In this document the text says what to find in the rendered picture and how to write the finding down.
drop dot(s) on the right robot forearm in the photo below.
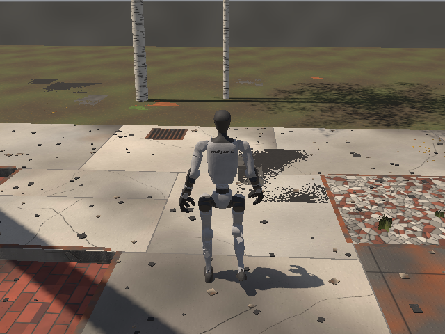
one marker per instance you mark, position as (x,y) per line
(256,183)

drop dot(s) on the left robot forearm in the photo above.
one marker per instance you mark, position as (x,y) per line
(188,186)

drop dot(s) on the robot head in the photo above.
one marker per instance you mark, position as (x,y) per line
(222,119)

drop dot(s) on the left robot upper arm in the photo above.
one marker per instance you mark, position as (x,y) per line
(200,147)

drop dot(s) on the right robot upper arm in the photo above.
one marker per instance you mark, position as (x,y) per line
(244,147)

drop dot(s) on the left robot hand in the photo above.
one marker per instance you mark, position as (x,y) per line
(183,202)

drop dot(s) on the right robot hand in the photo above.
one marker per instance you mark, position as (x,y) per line
(253,194)

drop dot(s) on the robot left foot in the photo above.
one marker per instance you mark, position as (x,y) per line
(208,276)

